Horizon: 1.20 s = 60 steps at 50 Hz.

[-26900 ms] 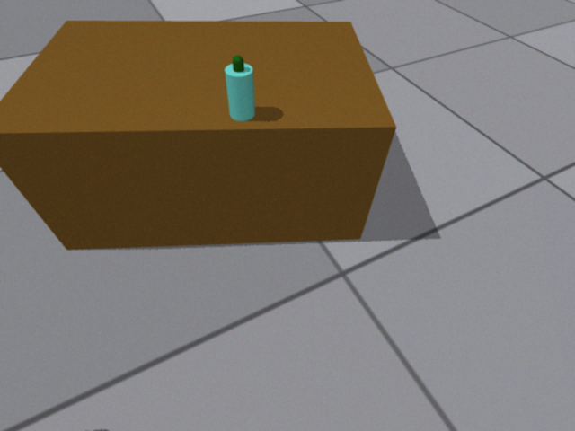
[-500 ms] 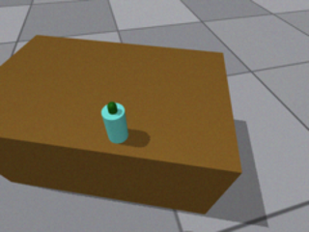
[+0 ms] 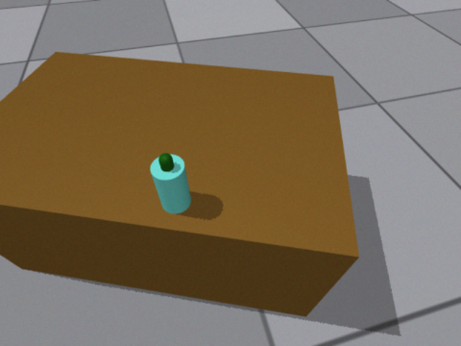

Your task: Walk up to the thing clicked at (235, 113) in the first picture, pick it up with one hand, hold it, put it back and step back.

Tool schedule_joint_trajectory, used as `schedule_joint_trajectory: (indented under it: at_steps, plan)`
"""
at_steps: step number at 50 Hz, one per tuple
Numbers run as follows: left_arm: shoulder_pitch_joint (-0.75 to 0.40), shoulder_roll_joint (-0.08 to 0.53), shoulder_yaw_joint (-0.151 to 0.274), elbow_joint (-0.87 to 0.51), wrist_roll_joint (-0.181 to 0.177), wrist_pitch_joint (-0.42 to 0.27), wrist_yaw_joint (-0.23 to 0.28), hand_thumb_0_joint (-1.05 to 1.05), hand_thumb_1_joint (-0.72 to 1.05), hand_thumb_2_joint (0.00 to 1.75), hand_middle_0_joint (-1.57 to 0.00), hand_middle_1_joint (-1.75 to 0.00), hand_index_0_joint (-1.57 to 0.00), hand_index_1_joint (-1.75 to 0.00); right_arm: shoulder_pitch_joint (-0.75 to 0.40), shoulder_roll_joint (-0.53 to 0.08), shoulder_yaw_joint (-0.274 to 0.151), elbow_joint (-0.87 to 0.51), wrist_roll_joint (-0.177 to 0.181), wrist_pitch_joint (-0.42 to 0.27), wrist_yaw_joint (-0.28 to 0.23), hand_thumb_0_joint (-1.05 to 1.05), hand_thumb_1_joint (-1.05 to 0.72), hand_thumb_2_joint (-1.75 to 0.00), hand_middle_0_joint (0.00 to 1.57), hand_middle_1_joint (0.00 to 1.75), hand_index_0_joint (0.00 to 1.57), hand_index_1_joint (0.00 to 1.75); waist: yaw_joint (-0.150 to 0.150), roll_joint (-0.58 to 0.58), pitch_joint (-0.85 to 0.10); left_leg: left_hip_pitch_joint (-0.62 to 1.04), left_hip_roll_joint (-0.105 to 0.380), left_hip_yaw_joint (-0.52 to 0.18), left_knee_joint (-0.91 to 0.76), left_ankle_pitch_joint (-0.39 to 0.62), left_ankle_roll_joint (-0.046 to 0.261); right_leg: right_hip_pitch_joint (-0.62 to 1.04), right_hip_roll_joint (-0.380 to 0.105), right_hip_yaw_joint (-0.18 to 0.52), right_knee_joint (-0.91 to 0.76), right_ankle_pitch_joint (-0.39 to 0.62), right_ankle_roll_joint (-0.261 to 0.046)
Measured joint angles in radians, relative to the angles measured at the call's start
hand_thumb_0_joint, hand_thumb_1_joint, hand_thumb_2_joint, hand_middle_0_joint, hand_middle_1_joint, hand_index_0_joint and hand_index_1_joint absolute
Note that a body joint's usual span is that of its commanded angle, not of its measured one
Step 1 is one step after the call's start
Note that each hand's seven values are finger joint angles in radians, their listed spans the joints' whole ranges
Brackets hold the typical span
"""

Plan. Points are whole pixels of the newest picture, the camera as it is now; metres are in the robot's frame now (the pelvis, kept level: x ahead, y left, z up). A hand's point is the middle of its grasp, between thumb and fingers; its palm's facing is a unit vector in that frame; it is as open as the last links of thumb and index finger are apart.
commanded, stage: stand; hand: left
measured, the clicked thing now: (171, 180) +0.48 +0.16 -0.08
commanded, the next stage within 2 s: step back in 1.72 s
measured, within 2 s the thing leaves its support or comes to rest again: neither
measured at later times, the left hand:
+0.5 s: hand out of the picture +0.09 +0.25 -0.15, palm faces -0.01 -0.94 -0.35, open 7.4 cm
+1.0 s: hand out of the picture +0.09 +0.25 -0.15, palm faces -0.02 -0.94 -0.35, open 7.4 cm
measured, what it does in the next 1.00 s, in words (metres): stands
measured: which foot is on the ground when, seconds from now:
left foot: down 0.00-1.00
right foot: down 0.00-1.00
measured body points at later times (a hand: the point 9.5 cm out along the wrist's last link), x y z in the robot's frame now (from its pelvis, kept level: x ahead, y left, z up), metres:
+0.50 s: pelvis +0.01 +0.00 +0.00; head +0.02 -0.01 +0.45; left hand +0.09 +0.30 -0.13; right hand +0.07 -0.30 -0.14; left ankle -0.02 +0.16 -0.74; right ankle +0.05 -0.12 -0.74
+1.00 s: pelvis +0.01 +0.00 +0.00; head +0.03 -0.01 +0.45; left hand +0.09 +0.30 -0.13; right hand +0.07 -0.31 -0.14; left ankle -0.02 +0.16 -0.74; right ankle +0.05 -0.12 -0.74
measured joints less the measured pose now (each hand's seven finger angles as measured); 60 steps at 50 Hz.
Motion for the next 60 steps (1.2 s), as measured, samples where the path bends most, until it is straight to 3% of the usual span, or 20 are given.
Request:
schedule_joint_trajectory:
  at_steps: [60]
  plan:
    - [-0.020, 0.008, 0.008, -0.017, -0.007, 0.003, -0.008, 0.00, 0.90, 0.90, -0.21, -0.30, -0.20, -0.30, -0.016, -0.005, 0.009, -0.001, 0.003, 0.000, 0.002, 0.00, -0.90, -0.90, 0.20, 0.30, 0.20, 0.30, -0.008, -0.005, -0.003, 0.044, 0.014, 0.023, -0.063, 0.007, -0.006, 0.018, 0.015, 0.018, -0.027, -0.003, -0.005]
